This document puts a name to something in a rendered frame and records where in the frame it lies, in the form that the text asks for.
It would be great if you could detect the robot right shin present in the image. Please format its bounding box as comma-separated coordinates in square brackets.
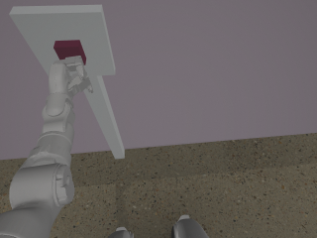
[178, 214, 190, 221]

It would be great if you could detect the button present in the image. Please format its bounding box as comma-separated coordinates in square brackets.
[53, 40, 86, 65]

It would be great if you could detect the robot left upper arm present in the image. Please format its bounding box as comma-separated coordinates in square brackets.
[0, 163, 75, 238]

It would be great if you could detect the robot left hand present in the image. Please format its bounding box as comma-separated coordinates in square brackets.
[49, 56, 93, 100]

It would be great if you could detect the robot right thigh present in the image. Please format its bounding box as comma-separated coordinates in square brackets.
[173, 218, 209, 238]

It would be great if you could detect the panel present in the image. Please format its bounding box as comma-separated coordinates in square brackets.
[9, 4, 125, 160]

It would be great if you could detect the robot left forearm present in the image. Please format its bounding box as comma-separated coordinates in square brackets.
[9, 93, 75, 208]

